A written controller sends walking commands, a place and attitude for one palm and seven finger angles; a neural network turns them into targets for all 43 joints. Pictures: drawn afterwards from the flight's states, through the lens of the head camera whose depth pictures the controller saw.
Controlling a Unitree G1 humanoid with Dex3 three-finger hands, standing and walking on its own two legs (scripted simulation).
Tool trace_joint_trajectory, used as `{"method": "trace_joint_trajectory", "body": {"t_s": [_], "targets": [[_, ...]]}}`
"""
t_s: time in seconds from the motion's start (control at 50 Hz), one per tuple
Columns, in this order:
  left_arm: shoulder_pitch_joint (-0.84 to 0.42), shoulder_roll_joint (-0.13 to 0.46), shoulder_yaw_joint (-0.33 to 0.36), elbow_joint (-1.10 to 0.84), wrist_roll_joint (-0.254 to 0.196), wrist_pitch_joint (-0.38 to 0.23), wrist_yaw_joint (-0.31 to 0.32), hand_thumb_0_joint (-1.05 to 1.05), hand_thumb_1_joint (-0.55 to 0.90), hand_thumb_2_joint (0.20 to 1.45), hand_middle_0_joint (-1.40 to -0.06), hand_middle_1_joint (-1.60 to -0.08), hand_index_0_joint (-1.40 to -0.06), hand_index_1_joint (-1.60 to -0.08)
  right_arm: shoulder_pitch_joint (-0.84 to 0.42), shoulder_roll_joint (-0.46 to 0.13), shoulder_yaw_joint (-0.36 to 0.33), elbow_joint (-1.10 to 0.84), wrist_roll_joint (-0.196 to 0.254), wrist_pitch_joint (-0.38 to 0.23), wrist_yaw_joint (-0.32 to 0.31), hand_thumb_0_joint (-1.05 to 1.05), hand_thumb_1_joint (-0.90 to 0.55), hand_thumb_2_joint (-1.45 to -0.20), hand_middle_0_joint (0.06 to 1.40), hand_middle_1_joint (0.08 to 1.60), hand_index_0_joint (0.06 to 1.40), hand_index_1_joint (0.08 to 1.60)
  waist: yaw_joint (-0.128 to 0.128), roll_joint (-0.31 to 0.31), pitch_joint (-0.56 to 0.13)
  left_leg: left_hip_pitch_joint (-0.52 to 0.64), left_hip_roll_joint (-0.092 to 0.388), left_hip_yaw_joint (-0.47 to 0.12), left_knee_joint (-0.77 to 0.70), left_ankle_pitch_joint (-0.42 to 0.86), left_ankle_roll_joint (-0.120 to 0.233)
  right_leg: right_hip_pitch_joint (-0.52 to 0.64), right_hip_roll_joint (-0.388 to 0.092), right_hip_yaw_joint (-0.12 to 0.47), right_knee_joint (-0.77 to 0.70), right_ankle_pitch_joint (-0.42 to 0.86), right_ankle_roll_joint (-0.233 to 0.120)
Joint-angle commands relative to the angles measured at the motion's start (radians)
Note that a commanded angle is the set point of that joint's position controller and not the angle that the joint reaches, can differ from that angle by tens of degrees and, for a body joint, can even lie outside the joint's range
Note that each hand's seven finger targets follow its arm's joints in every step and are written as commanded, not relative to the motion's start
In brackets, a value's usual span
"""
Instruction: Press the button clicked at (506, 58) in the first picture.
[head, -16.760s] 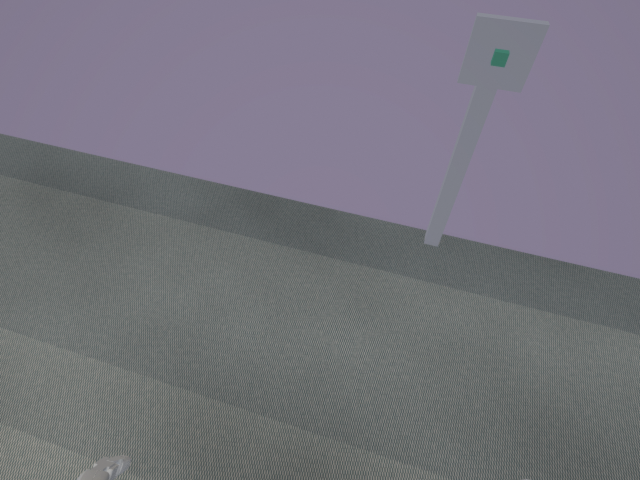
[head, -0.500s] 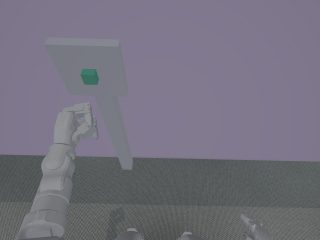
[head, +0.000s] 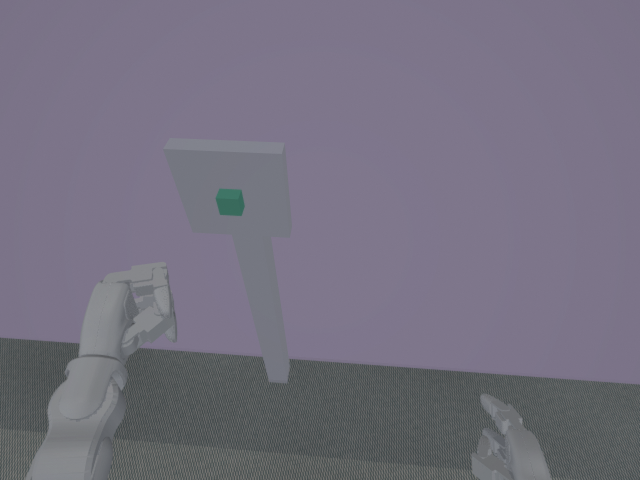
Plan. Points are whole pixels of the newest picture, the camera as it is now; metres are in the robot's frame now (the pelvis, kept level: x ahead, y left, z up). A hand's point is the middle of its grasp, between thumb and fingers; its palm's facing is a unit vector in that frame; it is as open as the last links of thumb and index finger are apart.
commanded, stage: draw the hand back to the body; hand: left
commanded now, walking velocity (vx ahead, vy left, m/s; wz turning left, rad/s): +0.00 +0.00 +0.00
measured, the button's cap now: (231, 200) +0.51 +0.19 +0.06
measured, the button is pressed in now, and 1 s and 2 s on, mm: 0 0 0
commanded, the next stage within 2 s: step back with the hand held close in 0.86 s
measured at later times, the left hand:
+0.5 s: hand (88, 330) +0.22 +0.24 +0.16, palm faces +0.34 -0.86 -0.37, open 3.1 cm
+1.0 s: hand (71, 355) +0.18 +0.22 +0.18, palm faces +0.39 -0.84 -0.38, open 3.1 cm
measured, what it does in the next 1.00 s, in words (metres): stands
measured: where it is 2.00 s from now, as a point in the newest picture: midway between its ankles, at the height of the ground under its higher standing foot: outside the picture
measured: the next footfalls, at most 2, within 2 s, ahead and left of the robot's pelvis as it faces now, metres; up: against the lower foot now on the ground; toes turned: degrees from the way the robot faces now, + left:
none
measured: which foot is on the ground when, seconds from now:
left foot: down 0.00-1.00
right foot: down 0.00-1.00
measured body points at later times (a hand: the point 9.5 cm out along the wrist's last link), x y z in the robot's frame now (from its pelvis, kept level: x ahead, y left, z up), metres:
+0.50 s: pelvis +0.02 +0.01 +0.02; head +0.00 -0.01 +0.47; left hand +0.19 +0.28 +0.18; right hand +0.21 -0.21 -0.06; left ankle +0.01 +0.08 -0.72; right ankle -0.01 -0.10 -0.72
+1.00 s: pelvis +0.00 -0.01 +0.02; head -0.02 -0.03 +0.47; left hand +0.16 +0.27 +0.20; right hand +0.19 -0.23 -0.06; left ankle +0.01 +0.08 -0.72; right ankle -0.01 -0.10 -0.72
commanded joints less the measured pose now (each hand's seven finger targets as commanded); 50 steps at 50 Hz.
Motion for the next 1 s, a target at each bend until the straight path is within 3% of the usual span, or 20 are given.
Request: {"method": "trace_joint_trajectory", "body": {"t_s": [0.0,0.02,0.1,0.2,0.22,0.28,0.4,0.42,0.46,0.52,0.58,0.62,0.66,0.72,0.76,0.84,0.96,0.98], "targets": [[-0.103,0.150,0.071,-0.315,0.051,-0.007,0.109,0.000,0.900,0.900,-1.300,-1.500,-1.300,-1.500,-0.103,-0.104,-0.038,-0.143,-0.011,-0.039,-0.010,0.000,-0.900,-0.900,0.200,0.300,0.200,0.300,-0.003,0.021,-0.095,0.194,0.050,-0.105,-0.198,0.144,-0.019,0.076,-0.038,0.062,-0.185,0.171,-0.004],[-0.068,0.170,0.089,-0.326,0.056,-0.001,0.120,0.000,0.900,0.900,-1.300,-1.500,-1.300,-1.500,-0.107,-0.106,-0.037,-0.134,-0.016,-0.038,-0.011,0.000,-0.900,-0.900,0.200,0.300,0.200,0.300,0.003,-0.013,-0.091,0.202,0.053,-0.103,-0.204,0.175,-0.016,0.099,-0.033,0.063,-0.200,0.194,-0.003],[-0.030,0.167,0.097,-0.468,0.075,0.013,0.147,0.000,0.900,0.900,-1.300,-1.500,-1.300,-1.500,-0.114,-0.095,-0.028,-0.141,-0.026,-0.042,-0.003,0.000,-0.900,-0.900,0.200,0.300,0.200,0.300,0.008,0.059,-0.100,0.290,0.057,-0.110,-0.250,0.298,-0.033,0.161,-0.032,0.048,-0.223,0.264,-0.008],[0.089,0.154,0.112,-0.528,0.083,0.037,0.160,0.000,0.900,0.900,-1.300,-1.500,-1.300,-1.500,-0.117,-0.096,-0.030,-0.133,-0.038,-0.044,0.009,0.000,-0.900,-0.900,0.200,0.300,0.200,0.300,0.019,0.044,-0.070,0.332,0.062,-0.106,-0.278,0.414,-0.041,0.208,-0.029,0.046,-0.256,0.319,-0.007],[0.111,0.160,0.120,-0.530,0.085,0.041,0.159,0.000,0.900,0.900,-1.300,-1.500,-1.300,-1.500,-0.120,-0.099,-0.033,-0.129,-0.040,-0.046,0.012,0.000,-0.900,-0.900,0.200,0.300,0.200,0.300,0.021,-0.009,-0.054,0.328,0.065,-0.107,-0.278,0.428,-0.040,0.212,-0.022,0.046,-0.265,0.328,-0.005],[0.184,0.137,0.122,-0.559,0.084,0.050,0.159,0.000,0.900,0.900,-1.300,-1.500,-1.300,-1.500,-0.120,-0.096,-0.038,-0.131,-0.044,-0.041,0.020,0.000,-0.900,-0.900,0.200,0.300,0.200,0.300,0.021,0.005,-0.035,0.341,0.065,-0.100,-0.287,0.457,-0.045,0.225,-0.027,0.044,-0.270,0.341,-0.002],[0.273,0.185,0.201,-0.668,0.086,0.038,0.162,0.000,0.900,0.900,-1.300,-1.500,-1.300,-1.500,-0.126,-0.093,-0.046,-0.129,-0.050,-0.045,0.030,0.000,-0.900,-0.900,0.200,0.300,0.200,0.300,0.039,0.018,-0.054,0.346,0.059,-0.093,-0.286,0.482,-0.046,0.256,-0.027,0.047,-0.282,0.368,-0.001],[0.298,0.200,0.221,-0.666,0.086,0.038,0.162,0.000,0.900,0.900,-1.300,-1.500,-1.300,-1.500,-0.133,-0.095,-0.047,-0.125,-0.051,-0.047,0.030,0.000,-0.900,-0.900,0.200,0.300,0.200,0.300,0.043,-0.003,-0.032,0.333,0.060,-0.089,-0.287,0.462,-0.043,0.253,-0.023,0.050,-0.292,0.366,-0.001],[0.318,0.211,0.242,-0.715,0.083,0.029,0.165,0.000,0.900,0.900,-1.300,-1.500,-1.300,-1.500,-0.131,-0.089,-0.046,-0.128,-0.051,-0.052,0.030,0.000,-0.900,-0.900,0.200,0.300,0.200,0.300,0.047,0.035,-0.048,0.333,0.056,-0.089,-0.285,0.469,-0.046,0.268,-0.028,0.049,-0.284,0.373,-0.002],[0.372,0.222,0.271,-0.733,0.081,0.023,0.165,0.000,0.900,0.900,-1.300,-1.500,-1.300,-1.500,-0.139,-0.087,-0.052,-0.127,-0.048,-0.060,0.027,0.000,-0.900,-0.900,0.200,0.300,0.200,0.300,0.052,0.009,-0.029,0.327,0.055,-0.081,-0.279,0.442,-0.041,0.255,-0.022,0.058,-0.301,0.372,-0.002],[0.377,0.190,0.255,-0.727,0.081,0.014,0.163,0.000,0.900,0.900,-1.300,-1.500,-1.300,-1.500,-0.138,-0.082,-0.050,-0.118,-0.046,-0.064,0.025,0.000,-0.900,-0.900,0.200,0.300,0.200,0.300,0.042,0.027,0.028,0.310,0.051,-0.080,-0.292,0.366,-0.040,0.224,-0.022,0.055,-0.310,0.317,-0.001],[0.374,0.157,0.227,-0.680,0.082,0.021,0.161,0.000,0.900,0.900,-1.300,-1.500,-1.300,-1.500,-0.137,-0.089,-0.055,-0.112,-0.046,-0.065,0.023,0.000,-0.900,-0.900,0.200,0.300,0.200,0.300,0.035,-0.013,0.084,0.292,0.053,-0.081,-0.302,0.305,-0.034,0.194,-0.019,0.056,-0.331,0.268,0.001],[0.348,0.163,0.227,-0.672,0.085,0.017,0.163,0.000,0.900,0.900,-1.300,-1.500,-1.300,-1.500,-0.134,-0.092,-0.057,-0.110,-0.046,-0.063,0.018,0.000,-0.900,-0.900,0.200,0.300,0.200,0.300,0.031,-0.003,0.092,0.293,0.051,-0.081,-0.309,0.256,-0.028,0.185,-0.023,0.061,-0.335,0.226,0.002],[0.347,0.187,0.247,-0.668,0.085,0.010,0.168,0.000,0.900,0.900,-1.300,-1.500,-1.300,-1.500,-0.140,-0.092,-0.060,-0.109,-0.050,-0.066,0.009,0.000,-0.900,-0.900,0.200,0.300,0.200,0.300,0.041,-0.044,0.063,0.303,0.045,-0.075,-0.305,0.229,-0.017,0.194,-0.025,0.071,-0.352,0.204,0.004],[0.330,0.198,0.255,-0.707,0.085,-0.001,0.171,0.000,0.900,0.900,-1.300,-1.500,-1.300,-1.500,-0.143,-0.087,-0.057,-0.112,-0.052,-0.073,0.007,0.000,-0.900,-0.900,0.200,0.300,0.200,0.300,0.046,-0.008,0.020,0.313,0.039,-0.075,-0.301,0.242,-0.017,0.221,-0.031,0.075,-0.343,0.220,0.002],[0.320,0.205,0.256,-0.749,0.087,-0.008,0.176,0.000,0.900,0.900,-1.300,-1.500,-1.300,-1.500,-0.150,-0.082,-0.050,-0.107,-0.054,-0.091,0.006,0.000,-0.900,-0.900,0.200,0.300,0.200,0.300,0.049,0.051,0.013,0.319,0.034,-0.074,-0.299,0.254,-0.021,0.231,-0.034,0.084,-0.351,0.238,-0.001],[0.313,0.183,0.240,-0.673,0.087,-0.007,0.173,0.000,0.900,0.900,-1.300,-1.500,-1.300,-1.500,-0.150,-0.081,-0.052,-0.092,-0.053,-0.093,0.006,0.000,-0.900,-0.900,0.200,0.300,0.200,0.300,0.039,0.013,0.097,0.302,0.036,-0.072,-0.315,0.198,-0.022,0.188,-0.029,0.084,-0.379,0.165,0.001],[0.205,0.312,0.387,-0.763,0.090,-0.049,0.180,0.000,0.900,0.900,-1.300,-1.500,-1.300,-1.500,-0.133,-0.104,-0.059,-0.136,-0.046,-0.068,0.012,0.000,-0.900,-0.900,0.200,0.300,0.200,0.300,0.009,-0.017,0.162,0.225,0.050,-0.101,-0.283,0.113,0.002,0.079,-0.080,0.219,-0.441,0.144,0.013]]}}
